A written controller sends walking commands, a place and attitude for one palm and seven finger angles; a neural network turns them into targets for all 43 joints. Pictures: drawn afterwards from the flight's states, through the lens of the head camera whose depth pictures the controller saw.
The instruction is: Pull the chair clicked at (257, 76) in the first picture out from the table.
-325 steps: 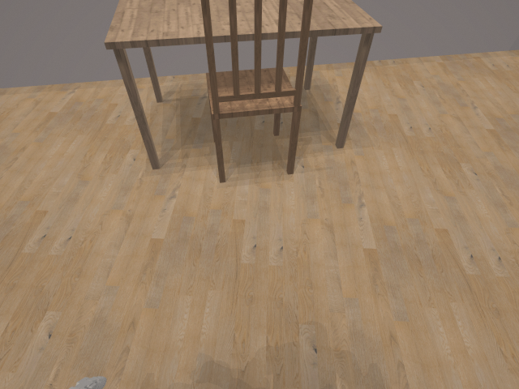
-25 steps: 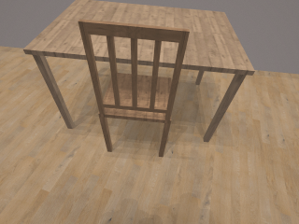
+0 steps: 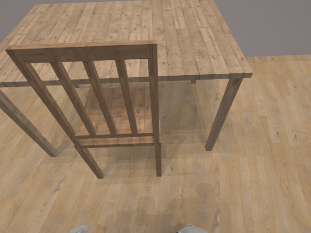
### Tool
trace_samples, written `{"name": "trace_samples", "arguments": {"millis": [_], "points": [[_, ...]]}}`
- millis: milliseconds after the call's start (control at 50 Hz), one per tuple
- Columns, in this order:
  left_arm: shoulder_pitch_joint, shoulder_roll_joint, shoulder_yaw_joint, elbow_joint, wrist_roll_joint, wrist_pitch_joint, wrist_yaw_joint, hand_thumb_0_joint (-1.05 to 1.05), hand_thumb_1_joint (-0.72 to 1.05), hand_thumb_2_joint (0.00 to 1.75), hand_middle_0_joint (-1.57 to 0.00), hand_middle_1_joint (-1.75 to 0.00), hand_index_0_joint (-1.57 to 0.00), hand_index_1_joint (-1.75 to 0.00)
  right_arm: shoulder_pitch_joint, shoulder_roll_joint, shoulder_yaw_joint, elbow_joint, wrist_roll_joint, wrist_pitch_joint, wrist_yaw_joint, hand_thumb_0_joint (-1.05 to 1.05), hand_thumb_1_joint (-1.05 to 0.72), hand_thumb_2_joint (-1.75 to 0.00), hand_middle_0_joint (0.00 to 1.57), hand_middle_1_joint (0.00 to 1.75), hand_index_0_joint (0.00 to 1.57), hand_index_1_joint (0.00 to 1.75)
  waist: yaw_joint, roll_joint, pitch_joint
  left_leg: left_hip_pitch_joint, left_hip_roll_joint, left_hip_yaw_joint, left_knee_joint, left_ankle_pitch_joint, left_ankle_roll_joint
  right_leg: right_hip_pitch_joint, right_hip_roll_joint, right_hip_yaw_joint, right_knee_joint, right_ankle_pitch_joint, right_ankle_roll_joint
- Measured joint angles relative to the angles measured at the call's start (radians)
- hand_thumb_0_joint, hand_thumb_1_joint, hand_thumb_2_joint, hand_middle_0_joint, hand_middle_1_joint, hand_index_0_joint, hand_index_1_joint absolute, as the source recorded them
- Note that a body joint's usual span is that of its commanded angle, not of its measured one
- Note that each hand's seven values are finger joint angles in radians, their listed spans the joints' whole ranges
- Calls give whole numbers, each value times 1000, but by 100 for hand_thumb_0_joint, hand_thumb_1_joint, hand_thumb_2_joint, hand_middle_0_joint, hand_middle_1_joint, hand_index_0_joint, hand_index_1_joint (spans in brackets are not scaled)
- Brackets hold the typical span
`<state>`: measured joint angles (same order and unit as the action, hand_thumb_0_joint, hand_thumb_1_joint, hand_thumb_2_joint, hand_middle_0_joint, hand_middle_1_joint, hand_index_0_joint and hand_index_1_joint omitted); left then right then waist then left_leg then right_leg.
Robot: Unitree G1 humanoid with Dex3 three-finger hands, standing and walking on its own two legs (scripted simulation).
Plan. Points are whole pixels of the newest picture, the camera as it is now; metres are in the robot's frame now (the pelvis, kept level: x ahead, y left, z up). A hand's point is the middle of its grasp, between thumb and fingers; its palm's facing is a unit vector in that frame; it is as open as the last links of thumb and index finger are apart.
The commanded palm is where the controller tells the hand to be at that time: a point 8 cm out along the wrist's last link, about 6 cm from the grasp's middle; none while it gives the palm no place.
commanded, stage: take the last steps up to it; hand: left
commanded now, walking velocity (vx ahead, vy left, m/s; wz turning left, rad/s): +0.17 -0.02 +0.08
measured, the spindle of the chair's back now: (103, 103) +0.54 +0.21 -0.03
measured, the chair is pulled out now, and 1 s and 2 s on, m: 0.00 0.00 0.00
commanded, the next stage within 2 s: come to a stop and stand still in 0.04 s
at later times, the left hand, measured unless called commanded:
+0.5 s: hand out of the picture +0.09 +0.17 -0.16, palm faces +0.06 -0.98 -0.18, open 7.4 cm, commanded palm none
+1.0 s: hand out of the picture +0.07 +0.15 -0.15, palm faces +0.03 -0.98 -0.21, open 7.3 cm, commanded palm none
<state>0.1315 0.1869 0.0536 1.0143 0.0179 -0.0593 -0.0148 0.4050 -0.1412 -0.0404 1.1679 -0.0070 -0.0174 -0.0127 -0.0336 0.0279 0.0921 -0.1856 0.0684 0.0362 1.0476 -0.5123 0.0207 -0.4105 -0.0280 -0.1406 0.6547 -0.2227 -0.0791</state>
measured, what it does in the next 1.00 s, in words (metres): steps on the spot: left foot, then right foot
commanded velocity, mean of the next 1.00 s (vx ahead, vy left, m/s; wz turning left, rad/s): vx -0.07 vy -0.01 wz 0.01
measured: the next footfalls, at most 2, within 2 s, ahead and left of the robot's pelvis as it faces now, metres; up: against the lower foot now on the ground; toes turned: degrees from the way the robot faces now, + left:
left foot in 0.34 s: +0.19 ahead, +0.11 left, +0.00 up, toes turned +4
right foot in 0.66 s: +0.09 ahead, -0.12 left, +0.00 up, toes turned -1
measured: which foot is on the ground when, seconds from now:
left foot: up 0.00-0.32, down 0.34-0.66, up 0.68-0.84, down 0.86-1.00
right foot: down 0.00-0.42, up 0.44-0.64, down 0.66-1.00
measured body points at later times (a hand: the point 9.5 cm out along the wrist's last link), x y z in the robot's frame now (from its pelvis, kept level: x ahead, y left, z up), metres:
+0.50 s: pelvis +0.09 +0.00 +0.02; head +0.11 +0.01 +0.47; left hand +0.09 +0.23 -0.15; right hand +0.17 -0.22 -0.13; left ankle +0.15 +0.11 -0.72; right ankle +0.06 -0.09 -0.70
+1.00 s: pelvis +0.03 -0.03 +0.01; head +0.02 -0.03 +0.46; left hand +0.07 +0.20 -0.14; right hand +0.05 -0.26 -0.14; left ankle +0.08 +0.06 -0.72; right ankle +0.04 -0.13 -0.72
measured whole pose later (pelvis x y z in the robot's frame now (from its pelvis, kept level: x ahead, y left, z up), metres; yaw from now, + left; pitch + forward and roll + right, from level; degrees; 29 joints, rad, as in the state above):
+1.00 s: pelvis +0.03 -0.03 +0.01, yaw +1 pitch -2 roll -1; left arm 0.29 0.16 0.00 0.96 0.03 0.02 0.04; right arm 0.30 -0.16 -0.02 1.00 -0.02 0.03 0.00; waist -0.01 0.00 0.01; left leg -0.30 0.00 0.08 0.55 -0.22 0.05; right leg -0.23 0.01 -0.08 0.55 -0.30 -0.03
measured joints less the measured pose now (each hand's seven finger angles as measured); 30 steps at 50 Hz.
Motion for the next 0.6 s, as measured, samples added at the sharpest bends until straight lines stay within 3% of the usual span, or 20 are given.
{"name": "trace_samples", "arguments": {"millis": [60, 180, 280, 340, 380, 460, 540, 600], "points": [[20, -22, -12, 11, -2, 6, 14, 0, 91, 90, -20, -30, -19, -30, -54, -20, -9, -32, -8, 6, 0, 1, -90, -90, 20, 30, 20, 30, -1, 15, -19, -173, 8, -18, 169, 114, 8, 77, 23, -15, -98, 13, 3], [73, -29, -17, 41, 1, 6, 32, -1, 94, 90, -21, -30, -20, -30, -151, -30, -8, -103, -16, 7, 1, 0, -91, -90, 19, 30, 19, 30, -1, 17, -63, -316, 31, 1, -18, 209, -24, 190, 57, -33, -254, 42, -9], [100, -41, -36, 69, 2, 22, 35, 0, 94, 90, -21, -30, -20, -30, -211, -38, 6, -106, -6, 11, -10, 0, -92, -90, 19, 30, 19, 30, 34, 18, -64, -238, 10, 8, -316, 224, -50, 242, 74, -23, -269, 17, 0], [120, -50, -42, 83, -3, 40, 40, 0, 93, 90, -21, -30, -20, -30, -228, -35, 13, -106, -1, 18, -14, 0, -93, -90, 19, 30, 19, 30, 48, 18, -62, -143, -4, 5, -489, 349, -45, 249, 80, -20, -213, -31, 13], [120, -44, -40, 88, -5, 59, 47, 0, 92, 90, -21, -30, -20, -30, -240, -19, 14, -105, -3, 21, -17, 0, -93, -90, 19, 30, 19, 30, 55, -17, -49, -112, -26, 18, -515, 338, -11, 245, 56, -12, -166, -66, 24], [117, -33, -39, 75, -7, 86, 52, 0, 91, 90, -21, -30, -20, -30, -256, 2, 24, -125, -3, 29, -22, 0, -92, -90, 20, 30, 20, 30, 74, -65, -28, -93, -64, 48, -561, 335, 14, 204, 15, 37, -68, -166, 66], [114, -27, -33, 63, -3, 99, 50, 0, 91, 90, -21, -30, -20, -30, -288, -1, 16, -140, -7, 42, -23, 0, -92, -90, 20, 30, 20, 30, 72, -48, -12, -112, -66, 57, -590, 370, 17, 131, 7, 97, 103, -273, 87], [120, -18, -27, 56, 1, 104, 51, 0, 91, 90, -20, -30, -20, -30, -303, -8, 8, -149, -10, 50, -17, 0, -91, -90, 20, 30, 20, 30, 64, -28, -12, -135, -56, 58, -593, 387, 7, 119, 0, 112, 122, -276, 95]]}}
